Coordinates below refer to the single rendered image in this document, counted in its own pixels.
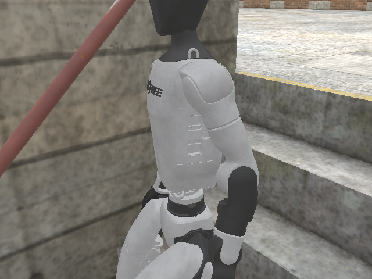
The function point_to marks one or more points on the stairs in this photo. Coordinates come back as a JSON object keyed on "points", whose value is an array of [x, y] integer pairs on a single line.
{"points": [[313, 150]]}

